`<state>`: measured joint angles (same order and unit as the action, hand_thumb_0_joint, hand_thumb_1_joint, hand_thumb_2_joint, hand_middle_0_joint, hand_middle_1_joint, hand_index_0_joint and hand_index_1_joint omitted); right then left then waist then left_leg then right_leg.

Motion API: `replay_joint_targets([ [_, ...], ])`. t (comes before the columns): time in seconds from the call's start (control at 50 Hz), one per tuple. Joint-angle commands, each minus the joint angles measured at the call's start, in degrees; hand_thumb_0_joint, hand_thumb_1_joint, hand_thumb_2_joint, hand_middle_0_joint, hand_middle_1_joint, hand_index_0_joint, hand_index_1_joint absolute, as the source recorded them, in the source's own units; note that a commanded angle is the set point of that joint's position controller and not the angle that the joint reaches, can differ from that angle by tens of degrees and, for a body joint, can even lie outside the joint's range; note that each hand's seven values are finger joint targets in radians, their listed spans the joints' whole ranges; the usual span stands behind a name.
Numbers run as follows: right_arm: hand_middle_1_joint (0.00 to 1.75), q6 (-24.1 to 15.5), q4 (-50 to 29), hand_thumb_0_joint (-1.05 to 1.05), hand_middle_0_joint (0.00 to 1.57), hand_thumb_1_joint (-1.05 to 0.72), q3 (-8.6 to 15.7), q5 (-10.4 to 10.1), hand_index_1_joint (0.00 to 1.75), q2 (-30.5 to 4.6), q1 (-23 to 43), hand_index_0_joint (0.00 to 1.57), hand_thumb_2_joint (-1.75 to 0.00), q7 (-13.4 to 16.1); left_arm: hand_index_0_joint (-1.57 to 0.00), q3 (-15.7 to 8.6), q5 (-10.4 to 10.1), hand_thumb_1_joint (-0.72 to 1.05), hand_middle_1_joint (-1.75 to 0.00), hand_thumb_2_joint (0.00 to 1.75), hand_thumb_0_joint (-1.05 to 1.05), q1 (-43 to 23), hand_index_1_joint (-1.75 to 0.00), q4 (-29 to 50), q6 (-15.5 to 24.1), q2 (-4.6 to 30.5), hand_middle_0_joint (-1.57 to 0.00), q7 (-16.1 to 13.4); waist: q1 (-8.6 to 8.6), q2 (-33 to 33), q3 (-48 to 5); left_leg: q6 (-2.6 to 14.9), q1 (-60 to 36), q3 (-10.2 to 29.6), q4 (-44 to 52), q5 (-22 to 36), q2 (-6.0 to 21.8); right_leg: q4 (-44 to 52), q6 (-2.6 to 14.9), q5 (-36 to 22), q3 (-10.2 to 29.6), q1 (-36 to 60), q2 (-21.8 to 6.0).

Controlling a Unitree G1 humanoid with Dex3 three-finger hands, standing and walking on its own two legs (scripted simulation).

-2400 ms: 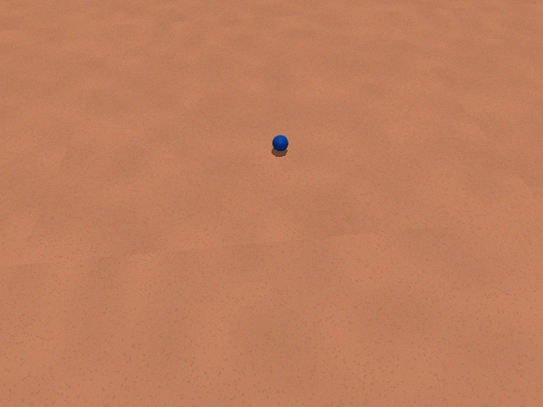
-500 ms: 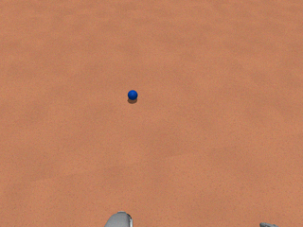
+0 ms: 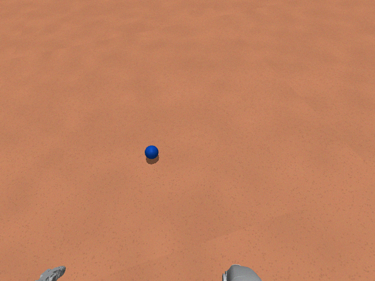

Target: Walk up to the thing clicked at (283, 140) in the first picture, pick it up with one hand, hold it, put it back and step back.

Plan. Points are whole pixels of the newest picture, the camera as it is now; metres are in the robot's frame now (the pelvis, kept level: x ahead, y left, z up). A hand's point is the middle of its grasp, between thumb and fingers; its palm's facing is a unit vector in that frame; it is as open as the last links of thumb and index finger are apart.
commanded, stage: walk up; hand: left
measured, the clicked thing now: (151, 152) +0.95 +0.27 -0.70
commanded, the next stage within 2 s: none
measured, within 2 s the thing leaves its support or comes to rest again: neither
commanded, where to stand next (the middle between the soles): +0.56 +0.06 m, yaw +0 degrees
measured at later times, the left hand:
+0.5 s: hand (63, 251) +0.22 +0.34 -0.14, palm faces -0.04 -0.93 -0.35, open 7.4 cm
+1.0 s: hand (97, 161) +0.47 +0.29 -0.09, palm faces -0.06 -0.91 -0.41, open 7.4 cm
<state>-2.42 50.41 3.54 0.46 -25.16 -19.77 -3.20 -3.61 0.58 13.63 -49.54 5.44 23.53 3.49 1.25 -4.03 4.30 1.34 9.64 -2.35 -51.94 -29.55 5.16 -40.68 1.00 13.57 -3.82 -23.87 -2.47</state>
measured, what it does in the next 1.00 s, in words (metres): walks ahead: left foot, then right foot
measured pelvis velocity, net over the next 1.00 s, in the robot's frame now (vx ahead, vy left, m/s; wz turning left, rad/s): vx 0.35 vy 0.03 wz -0.02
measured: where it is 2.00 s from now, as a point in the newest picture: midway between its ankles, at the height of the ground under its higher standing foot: (186, 217)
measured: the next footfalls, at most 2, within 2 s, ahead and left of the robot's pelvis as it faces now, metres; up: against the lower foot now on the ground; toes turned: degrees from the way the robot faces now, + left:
left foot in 0.38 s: +0.29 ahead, +0.17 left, +0.00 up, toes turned +6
right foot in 0.88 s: +0.47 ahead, -0.07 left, +0.00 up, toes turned -5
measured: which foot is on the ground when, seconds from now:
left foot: up 0.00-0.36, down 0.38-0.90, up 0.92-1.00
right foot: down 0.00-0.40, up 0.42-0.86, down 0.88-1.00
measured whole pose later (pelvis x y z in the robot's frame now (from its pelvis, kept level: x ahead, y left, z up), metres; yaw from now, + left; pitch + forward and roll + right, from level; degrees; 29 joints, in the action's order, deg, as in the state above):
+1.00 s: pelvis +0.35 +0.03 +0.02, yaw -1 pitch -4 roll +2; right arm -1.6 49.1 2.2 0.4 -23.7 -20.3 -2.3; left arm -2.1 0.1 12.4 -48.3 5.1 21.1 2.1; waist 1.0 -2.7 6.6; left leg 2.2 16.3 -2.0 -58.4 -28.1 0.4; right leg -34.4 3.1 11.7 -3.1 -19.5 -1.8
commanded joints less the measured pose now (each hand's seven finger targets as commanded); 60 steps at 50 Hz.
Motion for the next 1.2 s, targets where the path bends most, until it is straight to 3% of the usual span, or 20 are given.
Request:
replay_joint_targets([
  [0.0,0.3,-1.7,-6.1,0.0,0.2,-0.9,2.7,-0.7,0.3,-12.6,3.7,0.2,-0.9,1.4,-0.2,-5.4,-1.4,0.9,-0.3,0.9,0.0,8.9,-0.3,2.8,0.9,19.7,-0.2,-2.1,-6.22,11.6,-2.4,1.05,28.6,7.5,-19.7,3.6,-1.0,26.2,14.47,7.0,36.8,21.1,-20.6],
  [0.04,0.3,-1.2,-4.2,0.0,0.2,-0.9,2.4,-1.5,0.3,-10.6,0.5,0.2,-0.9,1.0,-0.2,-4.2,-1.4,0.9,-0.3,0.9,0.0,4.9,-0.3,3.2,1.2,16.5,-0.2,-2.4,-2.69,12.2,-1.2,1.31,24.1,7.7,-14.6,8.4,-0.1,24.8,10.03,-1.8,22.0,16.2,-14.3],
  [0.1,0.3,-0.4,-3.6,0.0,0.2,-0.9,2.6,-0.7,0.3,-9.6,-0.9,0.2,-0.9,0.0,-0.2,-3.6,-0.7,0.9,-0.3,0.9,0.0,3.9,-0.3,4.1,1.6,15.4,-0.2,-2.5,-1.51,12.8,-1.5,0.04,19.8,5.6,-7.8,11.7,-0.3,24.6,10.93,-5.8,13.1,11.7,-11.5],
  [0.26,0.3,-1.3,-6.8,0.0,0.2,-0.9,3.3,0.5,0.3,-8.4,9.0,0.2,-0.9,-1.7,-0.2,-3.9,-0.2,0.9,-0.3,0.9,0.0,6.1,-0.3,5.0,1.8,16.9,-0.2,-2.2,-4.14,11.4,-1.7,-0.88,14.8,0.3,14.8,18.1,-0.1,22.2,10.89,-3.0,8.8,12.4,-12.9],
  [0.34,0.3,-2.0,-3.3,0.0,0.2,-0.9,4.8,0.7,0.3,-10.6,-0.6,0.2,-0.9,-1.3,-0.2,-3.0,0.2,0.9,-0.3,0.9,0.0,3.7,-0.3,5.6,1.0,15.4,-0.2,-2.0,2.91,4.8,-6.0,1.46,-5.9,-1.3,19.9,18.3,-3.0,8.0,7.62,-5.0,5.7,3.4,-10.5],
  [0.36,0.3,-2.5,-1.6,0.0,0.2,-0.9,5.9,1.3,0.3,-13.8,-6.9,0.2,-0.9,-0.4,-0.2,-1.7,-0.1,0.9,-0.3,0.9,0.0,6.4,-0.3,5.6,0.8,11.7,-0.2,-2.2,5.2,-6.0,-10.1,3.67,-13.9,5.5,25.8,9.2,0.3,-9.3,5.52,-6.2,0.9,-0.8,-5.3],
  [0.38,0.3,-2.8,-2.6,0.0,0.2,-0.9,6.7,1.7,0.3,-18.0,-7.3,0.2,-0.9,0.2,-0.2,-0.1,-0.4,0.9,-0.3,0.9,0.0,10.2,-0.3,5.6,0.5,6.0,-0.2,-2.0,3.4,-18.3,-9.8,7.12,-18.6,28.8,31.8,0.7,13.3,-22.8,1.77,15.8,1.0,-14.0,2.2],
  [0.4,0.3,-2.9,-4.5,0.0,0.2,-0.9,6.8,0.1,0.3,-19.3,-5.0,0.2,-0.9,0.6,-0.2,-1.4,-0.4,0.9,-0.3,0.9,0.0,10.6,-0.3,4.2,-0.3,11.8,-0.2,-2.8,3.08,-9.2,-8.8,10.73,-14.8,41.0,38.9,-6.5,19.6,-26.3,2.21,16.6,4.5,-15.7,3.4],
  [0.42,0.3,-2.5,-4.6,0.0,0.2,-0.9,6.9,-1.0,0.3,-19.3,-2.6,0.2,-0.9,0.4,-0.2,-2.0,-0.1,0.9,-0.3,0.9,0.0,8.2,-0.3,3.4,-0.6,15.5,-0.2,-3.3,2.68,-6.5,-5.2,13.78,-10.1,40.5,38.6,-6.9,20.3,-29.4,2.9,15.6,7.4,-16.1,0.1],
  [0.48,0.3,-3.1,-5.6,0.0,0.2,-0.9,4.0,-0.9,0.3,-12.6,1.6,0.2,-0.9,1.2,-0.2,-1.9,-1.2,0.9,-0.3,0.9,0.0,8.4,-0.3,1.3,-0.6,13.6,-0.2,-2.4,-0.28,-1.3,1.1,6.29,-1.0,17.5,36.9,19.8,10.6,-22.8,2.07,5.4,10.5,-10.5,-2.1],
  [0.52,0.3,-3.8,-5.2,0.0,0.2,-0.9,3.7,-1.0,0.3,-12.1,1.0,0.2,-0.9,1.3,-0.2,-1.9,-1.3,0.9,-0.3,0.9,0.0,10.4,-0.3,0.5,-1.1,12.2,-0.2,-2.0,-1.3,-3.5,-0.6,7.19,-0.7,12.2,35.7,29.9,9.6,-21.1,0.87,3.1,8.2,-7.4,-2.4],
  [0.7,0.3,-3.3,-6.8,0.0,0.2,-0.9,4.2,-0.2,0.3,-12.7,-1.4,0.2,-0.9,1.6,-0.2,-1.7,-0.2,0.9,-0.3,0.9,0.0,-0.8,-0.3,4.3,-1.8,9.8,-0.2,-0.4,1.39,-2.6,1.8,9.38,-3.2,6.1,37.6,29.4,8.9,-1.8,-0.44,-3.1,3.4,-7.7,-3.2],
  [0.8,0.3,-2.4,-7.8,0.0,0.2,-0.9,3.9,0.0,0.3,-12.5,-0.4,0.2,-0.9,1.3,-0.2,-2.0,-0.1,0.9,-0.3,0.9,0.0,-1.5,-0.3,4.0,-0.9,9.1,-0.2,-0.3,0.56,-1.6,-0.3,9.53,-1.1,5.0,31.6,27.9,8.3,7.9,0.78,-3.1,0.5,3.0,-0.2],
  [0.84,0.3,-2.0,-8.6,0.0,0.2,-0.9,3.2,-0.3,0.3,-11.0,0.2,0.2,-0.9,1.5,-0.2,-3.0,0.3,0.9,-0.3,0.9,0.0,4.5,-0.3,1.9,-0.1,11.0,-0.2,-1.1,-3.09,3.8,-4.1,7.45,3.6,3.1,21.3,29.4,6.7,12.5,1.82,-4.0,0.8,16.5,1.2],
  [0.86,0.3,-2.2,-8.8,0.0,0.2,-0.9,2.0,-0.5,0.3,-8.0,-2.1,0.2,-0.9,1.4,-0.2,-4.0,0.4,0.9,-0.3,0.9,0.0,10.1,-0.3,0.5,0.5,13.1,-0.2,-1.8,-5.51,10.8,-8.9,5.55,6.5,0.2,8.7,26.9,2.7,16.1,3.14,-1.3,5.5,25.4,-1.3],
  [0.88,0.3,-2.3,-9.6,0.0,0.2,-0.9,0.8,-0.6,0.3,-4.7,-5.2,0.2,-0.9,1.2,-0.2,-5.4,0.6,0.9,-0.3,0.9,0.0,13.3,-0.3,0.9,0.9,17.9,-0.2,-2.5,-5.46,21.6,-13.7,2.49,16.8,-2.5,-4.2,8.5,-3.4,19.5,7.07,1.9,27.1,34.3,-15.6],
  [0.9,0.3,-1.4,-7.9,0.0,0.2,-0.9,1.4,-0.5,0.3,-8.6,-5.3,0.2,-0.9,1.5,-0.2,-5.4,0.0,0.9,-0.3,0.9,0.0,11.6,-0.3,1.8,0.7,19.0,-0.2,-2.7,-5.95,16.8,-10.6,1.42,25.3,0.4,-9.2,-1.1,-6.6,24.6,12.01,8.2,38.9,34.3,-21.5],
  [0.92,0.3,-1.0,-7.0,0.0,0.2,-0.9,2.4,-0.1,0.3,-12.2,-3.4,0.2,-0.9,2.2,-0.2,-5.3,-0.6,0.9,-0.3,0.9,0.0,9.6,-0.3,2.2,0.3,19.2,-0.2,-2.7,-5.82,14.5,-8.4,1.5,25.7,3.4,-13.1,-2.7,-3.6,24.2,16.08,9.7,41.3,29.7,-23.7],
  [1.0,0.3,-0.1,-4.0,0.0,0.2,-0.9,2.2,-0.6,0.3,-9.9,-3.8,0.2,-0.9,1.3,-0.2,-3.5,-1.0,0.9,-0.3,0.9,0.0,3.5,-0.3,3.8,0.4,14.0,-0.2,-3.0,-1.87,11.0,-0.6,0.93,21.4,6.5,-9.2,7.9,-1.1,26.1,9.12,3.2,18.5,15.0,-12.6],
  [1.18,0.3,0.0,-3.8,0.0,0.2,-0.9,2.9,1.1,0.3,-8.8,0.8,0.2,-0.9,-0.3,-0.2,-4.1,0.4,0.9,-0.3,0.9,0.0,2.6,-0.3,6.2,0.3,14.3,-0.2,-2.0,-2.49,14.4,2.3,-2.77,18.3,2.1,7.4,16.8,0.9,29.7,10.82,12.9,9.6,7.3,-10.8],
])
